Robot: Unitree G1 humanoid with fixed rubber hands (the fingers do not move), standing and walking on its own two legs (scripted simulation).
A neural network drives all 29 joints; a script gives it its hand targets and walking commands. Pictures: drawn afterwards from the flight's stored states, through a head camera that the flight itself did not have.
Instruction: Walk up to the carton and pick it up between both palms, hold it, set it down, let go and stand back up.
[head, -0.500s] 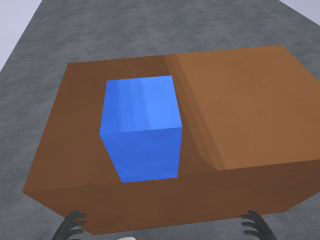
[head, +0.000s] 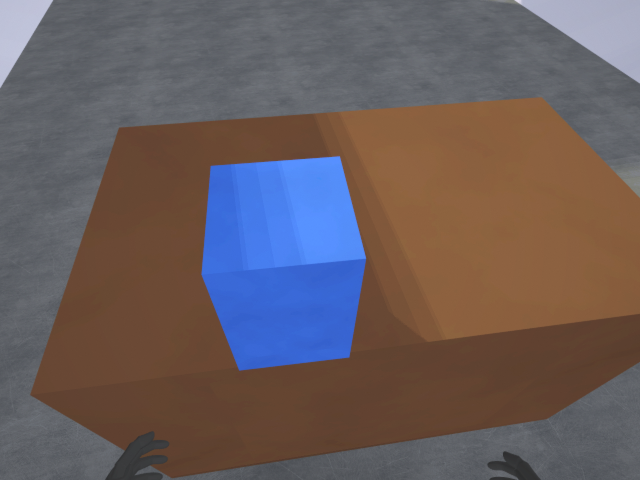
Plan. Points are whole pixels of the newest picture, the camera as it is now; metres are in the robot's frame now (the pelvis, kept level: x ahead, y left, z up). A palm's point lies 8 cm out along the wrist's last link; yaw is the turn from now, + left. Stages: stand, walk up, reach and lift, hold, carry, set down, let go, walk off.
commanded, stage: walk up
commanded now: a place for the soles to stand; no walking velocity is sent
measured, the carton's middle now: (286, 270) +0.36 +0.05 +0.05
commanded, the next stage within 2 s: reach and lift in 1.98 s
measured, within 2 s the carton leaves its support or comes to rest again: neither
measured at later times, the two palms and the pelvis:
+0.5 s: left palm out of the picture +0.07 +0.24 -0.11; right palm out of the picture +0.07 -0.27 -0.10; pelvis -0.04 -0.02 -0.01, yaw +2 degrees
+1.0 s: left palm out of the picture +0.01 +0.23 -0.10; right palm out of the picture +0.06 -0.28 -0.10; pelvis -0.05 -0.04 +0.00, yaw +7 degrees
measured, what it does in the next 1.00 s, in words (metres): steps on the spot: left foot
